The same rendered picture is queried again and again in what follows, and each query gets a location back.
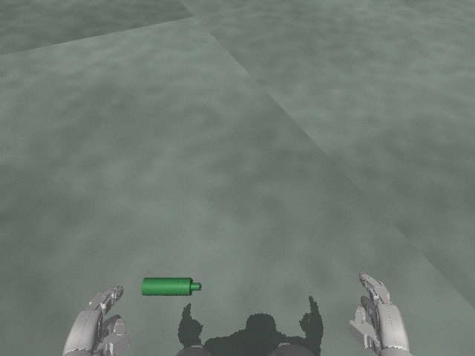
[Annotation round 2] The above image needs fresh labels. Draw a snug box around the bottle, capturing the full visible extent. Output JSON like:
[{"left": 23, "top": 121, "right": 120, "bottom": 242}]
[{"left": 142, "top": 278, "right": 200, "bottom": 295}]

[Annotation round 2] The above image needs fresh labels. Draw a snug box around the right robot hand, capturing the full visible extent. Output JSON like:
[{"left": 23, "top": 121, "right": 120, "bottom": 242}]
[{"left": 350, "top": 272, "right": 410, "bottom": 355}]

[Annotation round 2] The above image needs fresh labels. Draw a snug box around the left robot hand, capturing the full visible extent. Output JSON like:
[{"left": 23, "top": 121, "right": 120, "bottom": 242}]
[{"left": 62, "top": 286, "right": 130, "bottom": 356}]

